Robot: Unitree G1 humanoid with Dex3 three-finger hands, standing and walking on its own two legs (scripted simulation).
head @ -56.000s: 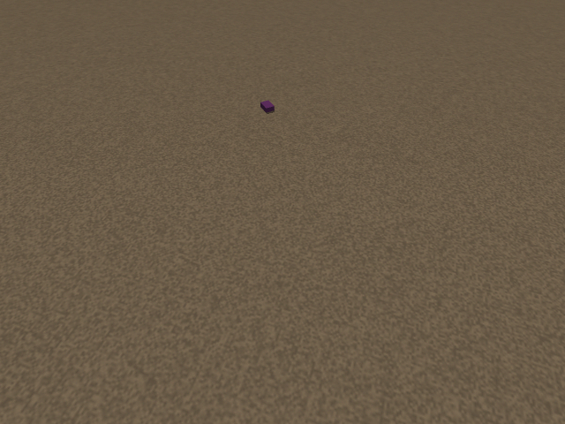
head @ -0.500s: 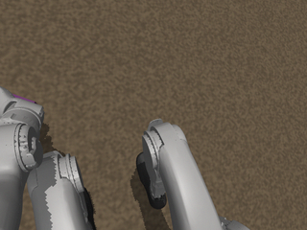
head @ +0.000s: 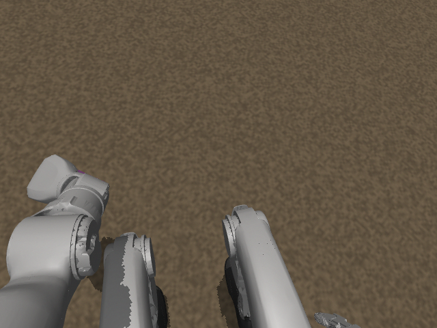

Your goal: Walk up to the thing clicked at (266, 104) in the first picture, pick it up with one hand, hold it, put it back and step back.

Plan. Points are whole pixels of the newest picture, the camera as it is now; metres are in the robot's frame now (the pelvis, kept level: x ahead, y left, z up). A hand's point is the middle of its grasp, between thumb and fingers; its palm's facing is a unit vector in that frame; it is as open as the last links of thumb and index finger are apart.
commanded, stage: lift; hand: left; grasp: from above
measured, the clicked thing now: (82, 189) +0.44 +0.21 -0.15
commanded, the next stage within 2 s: hold in 1.14 s
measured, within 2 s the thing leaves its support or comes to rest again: neither
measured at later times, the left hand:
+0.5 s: hand (2, 169) +0.38 +0.20 +0.11, palm faces -0.17 -0.39 -0.90, open 10.9 cm
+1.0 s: hand out of the picture +0.39 +0.21 +0.21, palm faces -0.20 -0.40 -0.89, open 11.0 cm
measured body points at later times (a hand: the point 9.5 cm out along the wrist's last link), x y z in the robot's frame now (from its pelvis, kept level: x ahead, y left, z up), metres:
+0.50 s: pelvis +0.03 -0.02 +0.19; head +0.11 -0.03 +0.63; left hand +0.39 +0.21 +0.17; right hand +0.16 -0.27 +0.05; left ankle +0.08 +0.13 -0.38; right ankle +0.11 -0.12 -0.38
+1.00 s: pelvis +0.07 -0.01 +0.29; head +0.13 -0.02 +0.73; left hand +0.40 +0.22 +0.27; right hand +0.16 -0.25 +0.15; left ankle +0.08 +0.13 -0.38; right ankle +0.11 -0.12 -0.38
